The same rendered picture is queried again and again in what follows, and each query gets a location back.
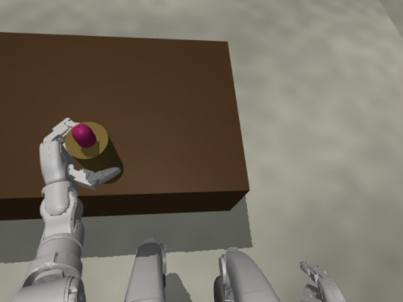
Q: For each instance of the left robot hand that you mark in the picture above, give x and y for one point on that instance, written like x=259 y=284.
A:
x=57 y=163

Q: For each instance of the right robot hand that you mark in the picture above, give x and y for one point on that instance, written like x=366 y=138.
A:
x=328 y=289

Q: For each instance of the bottle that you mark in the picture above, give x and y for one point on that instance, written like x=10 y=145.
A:
x=90 y=144

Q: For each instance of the left robot arm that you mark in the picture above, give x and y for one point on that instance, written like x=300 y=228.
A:
x=55 y=274

